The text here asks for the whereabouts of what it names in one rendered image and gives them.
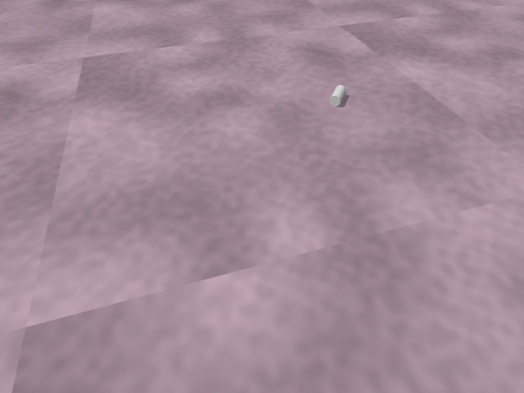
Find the bottle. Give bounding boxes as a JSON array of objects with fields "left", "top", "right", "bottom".
[{"left": 329, "top": 85, "right": 346, "bottom": 106}]

